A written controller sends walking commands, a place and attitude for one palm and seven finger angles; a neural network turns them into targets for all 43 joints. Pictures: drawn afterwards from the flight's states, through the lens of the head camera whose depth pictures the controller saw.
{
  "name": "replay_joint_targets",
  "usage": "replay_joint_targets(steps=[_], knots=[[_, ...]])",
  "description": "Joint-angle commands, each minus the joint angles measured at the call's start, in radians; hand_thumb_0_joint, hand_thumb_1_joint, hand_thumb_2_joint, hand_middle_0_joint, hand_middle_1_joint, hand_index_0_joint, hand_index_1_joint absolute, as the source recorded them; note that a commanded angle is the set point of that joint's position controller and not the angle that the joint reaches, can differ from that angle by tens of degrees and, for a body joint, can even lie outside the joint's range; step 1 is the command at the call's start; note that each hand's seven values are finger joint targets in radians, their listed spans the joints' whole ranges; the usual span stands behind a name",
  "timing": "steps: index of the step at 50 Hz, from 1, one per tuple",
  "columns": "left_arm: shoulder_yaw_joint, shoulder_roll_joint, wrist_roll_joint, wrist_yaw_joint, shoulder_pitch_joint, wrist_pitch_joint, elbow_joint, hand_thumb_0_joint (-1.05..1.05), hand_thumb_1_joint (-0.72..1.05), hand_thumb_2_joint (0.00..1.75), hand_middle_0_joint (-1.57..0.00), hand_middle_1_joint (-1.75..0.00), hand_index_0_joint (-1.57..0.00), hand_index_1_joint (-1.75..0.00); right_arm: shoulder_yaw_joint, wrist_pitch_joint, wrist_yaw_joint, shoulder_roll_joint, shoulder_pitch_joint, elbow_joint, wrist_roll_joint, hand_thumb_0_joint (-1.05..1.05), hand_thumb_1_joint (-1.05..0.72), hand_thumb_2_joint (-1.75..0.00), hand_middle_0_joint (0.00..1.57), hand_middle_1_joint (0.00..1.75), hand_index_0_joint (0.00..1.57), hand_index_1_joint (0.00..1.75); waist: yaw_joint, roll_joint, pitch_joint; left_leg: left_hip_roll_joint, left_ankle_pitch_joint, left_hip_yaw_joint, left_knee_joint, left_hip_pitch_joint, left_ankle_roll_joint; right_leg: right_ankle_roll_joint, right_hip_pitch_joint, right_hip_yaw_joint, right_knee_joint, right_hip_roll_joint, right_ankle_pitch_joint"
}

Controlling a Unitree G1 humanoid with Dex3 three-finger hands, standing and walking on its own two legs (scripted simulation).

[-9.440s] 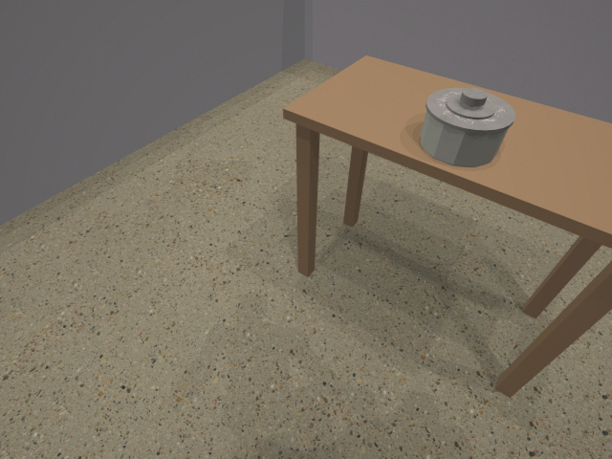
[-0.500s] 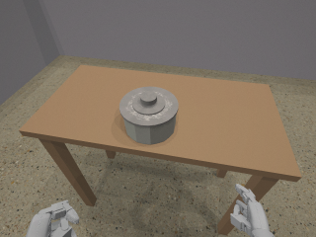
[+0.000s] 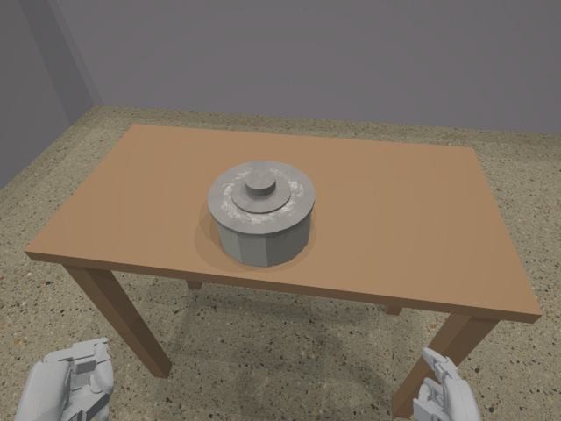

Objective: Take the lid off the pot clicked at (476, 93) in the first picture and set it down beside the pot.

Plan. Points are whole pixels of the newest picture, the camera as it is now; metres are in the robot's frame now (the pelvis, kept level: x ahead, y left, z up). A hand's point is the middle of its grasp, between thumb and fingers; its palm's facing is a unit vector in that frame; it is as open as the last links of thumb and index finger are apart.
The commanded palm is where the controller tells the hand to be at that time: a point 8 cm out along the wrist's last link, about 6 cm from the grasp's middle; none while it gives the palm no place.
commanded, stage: raise the hand higher, near the body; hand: left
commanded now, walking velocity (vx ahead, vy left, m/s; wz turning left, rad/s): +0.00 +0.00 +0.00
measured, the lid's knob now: (260, 182) +0.47 +0.09 +0.09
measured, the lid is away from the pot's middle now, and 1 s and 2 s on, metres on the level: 0.00 0.00 0.00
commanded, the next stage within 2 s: reach forward and open the fingers in 0.38 s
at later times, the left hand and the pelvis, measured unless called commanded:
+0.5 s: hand (85, 337) +0.17 +0.24 +0.11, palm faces +0.33 -0.85 -0.41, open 3.1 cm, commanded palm +0.13 +0.28 +0.14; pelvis +0.00 +0.01 +0.00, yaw +0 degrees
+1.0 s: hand (71, 320) +0.19 +0.27 +0.11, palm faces -0.21 -0.03 -0.98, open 4.3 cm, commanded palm +0.18 +0.27 +0.18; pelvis -0.02 +0.01 -0.01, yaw +2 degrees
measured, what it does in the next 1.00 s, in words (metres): stands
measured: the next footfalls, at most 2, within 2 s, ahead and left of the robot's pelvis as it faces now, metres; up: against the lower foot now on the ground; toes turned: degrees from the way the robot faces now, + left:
none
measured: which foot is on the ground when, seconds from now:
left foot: down 0.00-1.00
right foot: down 0.00-1.00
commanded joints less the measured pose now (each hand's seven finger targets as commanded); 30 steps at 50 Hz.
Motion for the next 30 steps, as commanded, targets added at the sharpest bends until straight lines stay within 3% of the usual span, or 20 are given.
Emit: replay_joint_targets(steps=[1,3,4,6,8,9,13,15,17,18,19,22,23,24,25,26,27,28,30], knots=[[0.119,0.169,-0.008,0.025,-0.021,-0.07,-0.319,0.0,0.9,0.9,-1.3,-1.5,-1.3,-1.5,-0.019,-0.07,-0.011,-0.093,-0.13,-0.187,-0.002,0.0,-0.9,-0.9,0.2,0.3,0.2,0.3,0.012,0.037,-0.082,0.038,0.21,-0.045,-0.023,0.162,0.011,0.025,-0.147,0.02,-0.085,-0.051,0.219],[0.147,0.184,-0.007,0.03,-0.004,-0.06,-0.305,0.0,0.9,0.9,-1.3,-1.5,-1.3,-1.5,-0.019,-0.062,-0.007,-0.094,-0.127,-0.181,-0.002,0.0,-0.9,-0.9,0.2,0.3,0.2,0.3,0.016,0.024,-0.069,0.041,0.221,-0.052,-0.021,0.153,0.006,0.021,-0.147,0.014,-0.081,-0.043,0.224],[0.105,0.135,-0.009,0.024,0.004,-0.057,-0.286,0.0,0.9,0.9,-1.3,-1.5,-1.3,-1.5,-0.015,-0.058,-0.005,-0.086,-0.13,-0.187,-0.002,0.0,-0.9,-0.9,0.2,0.3,0.2,0.3,0.007,0.006,-0.045,0.042,0.211,-0.051,-0.026,0.147,0.006,0.022,-0.157,0.008,-0.08,-0.044,0.216],[0.089,0.114,-0.01,0.016,-0.007,-0.054,-0.265,0.0,0.9,0.9,-1.3,-1.5,-1.3,-1.5,-0.017,-0.049,0.0,-0.092,-0.128,-0.188,0.0,0.0,-0.9,-0.9,0.2,0.3,0.2,0.3,0.003,-0.02,-0.019,0.046,0.202,-0.052,-0.033,0.14,0.006,0.023,-0.172,0.002,-0.079,-0.04,0.2],[0.111,0.132,-0.012,0.014,-0.021,-0.054,-0.26,0.0,0.9,0.9,-1.3,-1.5,-1.3,-1.5,-0.02,-0.042,0.002,-0.096,-0.137,-0.187,0.001,0.0,-0.9,-0.9,0.2,0.3,0.2,0.3,0.005,-0.036,0.002,0.045,0.185,-0.055,-0.03,0.124,0.008,0.021,-0.18,0.004,-0.084,-0.037,0.198],[0.098,0.135,-0.013,0.012,-0.074,-0.064,-0.331,0.0,0.9,0.9,-1.3,-1.5,-1.3,-1.5,-0.014,-0.046,0.004,-0.099,-0.136,-0.204,0.001,0.0,-0.9,-0.9,0.2,0.3,0.2,0.3,-0.001,-0.015,-0.027,0.046,0.18,-0.057,-0.033,0.136,0.007,0.023,-0.169,0.007,-0.081,-0.041,0.189],[0.18,0.219,-0.016,0.035,-0.096,-0.068,-0.407,0.0,0.9,0.9,-1.3,-1.5,-1.3,-1.5,-0.007,-0.052,-0.001,-0.101,-0.126,-0.203,-0.002,0.0,-0.9,-0.9,0.2,0.3,0.2,0.3,0.016,0.055,-0.079,0.047,0.201,-0.071,-0.024,0.149,-0.002,0.015,-0.144,0.015,-0.073,-0.037,0.196],[0.155,0.171,-0.018,0.032,-0.065,-0.061,-0.354,0.0,0.9,0.9,-1.3,-1.5,-1.3,-1.5,-0.003,-0.048,0.002,-0.088,-0.123,-0.198,-0.005,0.0,-0.9,-0.9,0.2,0.3,0.2,0.3,0.013,0.009,-0.081,0.049,0.213,-0.07,-0.027,0.148,-0.002,0.017,-0.14,0.005,-0.066,-0.04,0.202],[0.136,0.139,-0.02,0.023,-0.067,-0.054,-0.302,0.0,0.9,0.9,-1.3,-1.5,-1.3,-1.5,-0.006,-0.035,0.006,-0.092,-0.128,-0.195,-0.001,0.0,-0.9,-0.9,0.2,0.3,0.2,0.3,0.006,-0.029,-0.033,0.053,0.186,-0.07,-0.038,0.13,-0.001,0.019,-0.163,-0.001,-0.071,-0.038,0.177],[0.148,0.15,-0.022,0.022,-0.077,-0.055,-0.3,0.0,0.9,0.9,-1.3,-1.5,-1.3,-1.5,-0.009,-0.031,0.008,-0.096,-0.135,-0.192,0.001,0.0,-0.9,-0.9,0.2,0.3,0.2,0.3,0.007,-0.043,-0.015,0.051,0.176,-0.068,-0.032,0.12,0.002,0.017,-0.171,0.004,-0.079,-0.033,0.178],[0.13,0.148,-0.022,0.02,-0.128,-0.064,-0.356,0.0,0.9,0.9,-1.3,-1.5,-1.3,-1.5,-0.005,-0.034,0.009,-0.1,-0.139,-0.206,0.002,0.0,-0.9,-0.9,0.2,0.3,0.2,0.3,0.0,-0.017,-0.034,0.051,0.163,-0.07,-0.035,0.127,0.002,0.019,-0.165,0.006,-0.078,-0.04,0.163],[0.184,0.211,-0.024,0.035,-0.169,-0.078,-0.44,0.0,0.9,0.9,-1.3,-1.5,-1.3,-1.5,-0.004,-0.046,0.004,-0.104,-0.124,-0.205,0.0,0.0,-0.9,-0.9,0.2,0.3,0.2,0.3,0.011,0.062,-0.09,0.055,0.182,-0.079,-0.033,0.157,-0.003,0.017,-0.146,0.013,-0.073,-0.043,0.169],[0.221,0.244,-0.026,0.043,-0.166,-0.077,-0.441,0.0,0.9,0.9,-1.3,-1.5,-1.3,-1.5,-0.003,-0.048,0.002,-0.105,-0.13,-0.196,-0.001,0.0,-0.9,-0.9,0.2,0.3,0.2,0.3,0.014,0.043,-0.096,0.052,0.184,-0.08,-0.025,0.149,-0.004,0.015,-0.138,0.013,-0.07,-0.038,0.184],[0.214,0.229,-0.028,0.044,-0.159,-0.08,-0.448,0.0,0.9,0.9,-1.3,-1.5,-1.3,-1.5,-0.002,-0.051,0.001,-0.097,-0.128,-0.199,-0.002,0.0,-0.9,-0.9,0.2,0.3,0.2,0.3,0.014,0.025,-0.12,0.053,0.193,-0.078,-0.021,0.156,-0.002,0.017,-0.131,0.015,-0.071,-0.043,0.19],[0.152,0.434,0.389,0.068,-0.194,0.003,-0.472,0.0,0.87,0.91,-1.29,-1.47,-1.29,-1.47,0.014,0.012,0.015,-0.169,-0.147,-0.217,-0.017,0.0,-0.9,-0.9,0.2,0.3,0.2,0.3,0.018,0.086,-0.107,0.036,0.237,-0.035,0.023,0.048,0.007,0.018,-0.222,0.039,-0.006,-0.017,0.212],[0.133,0.325,0.394,0.08,-0.198,0.053,-0.497,0.0,0.84,0.92,-1.28,-1.43,-1.28,-1.43,0.006,0.049,0.024,-0.129,-0.153,-0.249,-0.016,0.0,-0.9,-0.9,0.2,0.3,0.2,0.3,0.019,0.096,-0.116,0.038,0.26,-0.027,0.022,0.026,0.0,0.006,-0.213,-0.008,0.013,-0.026,0.207],[0.115,0.305,0.403,0.078,-0.208,0.074,-0.457,0.0,0.81,0.93,-1.26,-1.39,-1.26,-1.39,0.003,0.066,0.03,-0.129,-0.157,-0.241,-0.014,0.0,-0.9,-0.9,0.2,0.3,0.2,0.3,0.01,0.061,-0.086,0.034,0.253,-0.024,0.028,0.01,0.002,0.005,-0.233,-0.012,0.017,-0.022,0.196],[0.114,0.333,0.499,0.076,-0.197,0.1,-0.407,0.0,0.78,0.94,-1.25,-1.36,-1.25,-1.36,-0.002,0.086,0.036,-0.128,-0.178,-0.237,0.001,0.0,-0.9,-0.9,0.2,0.3,0.2,0.3,0.02,0.053,-0.037,0.036,0.217,-0.024,0.032,-0.009,-0.001,-0.006,-0.252,0.017,0.009,-0.009,0.181],[0.131,0.387,0.617,0.055,-0.116,0.149,-0.349,0.0,0.72,0.98,-1.23,-1.29,-1.23,-1.29,-0.004,0.145,0.048,-0.146,-0.195,-0.253,-0.003,0.0,-0.9,-0.9,0.2,0.3,0.2,0.3,0.042,0.023,-0.096,0.028,0.178,-0.011,0.045,-0.033,0.004,-0.004,-0.233,0.027,0.026,-0.009,0.146]])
